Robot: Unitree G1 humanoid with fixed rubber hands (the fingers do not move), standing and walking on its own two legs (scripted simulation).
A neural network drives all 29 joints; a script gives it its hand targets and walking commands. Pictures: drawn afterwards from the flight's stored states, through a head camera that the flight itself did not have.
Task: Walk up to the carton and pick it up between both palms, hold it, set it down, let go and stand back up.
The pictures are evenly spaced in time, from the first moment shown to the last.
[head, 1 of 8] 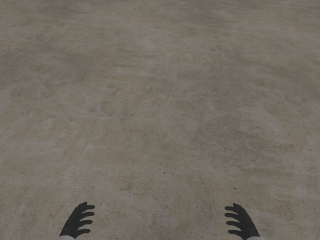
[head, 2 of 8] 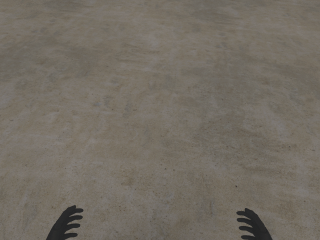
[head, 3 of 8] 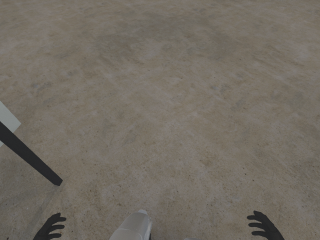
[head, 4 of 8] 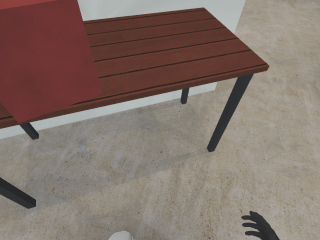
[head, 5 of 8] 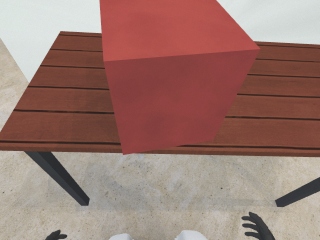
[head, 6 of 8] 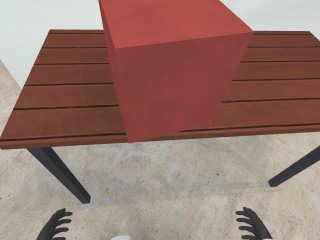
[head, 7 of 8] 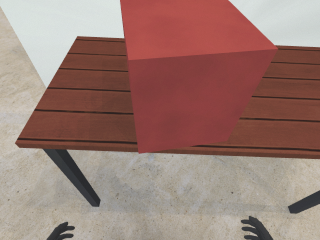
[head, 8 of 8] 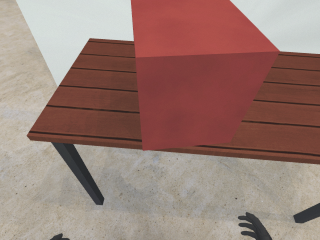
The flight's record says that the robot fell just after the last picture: no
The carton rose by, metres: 0.00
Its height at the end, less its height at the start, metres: +0.00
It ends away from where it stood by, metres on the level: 0.00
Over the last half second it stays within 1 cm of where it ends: yes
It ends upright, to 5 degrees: yes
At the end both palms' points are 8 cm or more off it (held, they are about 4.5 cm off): yes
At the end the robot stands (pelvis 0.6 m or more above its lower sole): yes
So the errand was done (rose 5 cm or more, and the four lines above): no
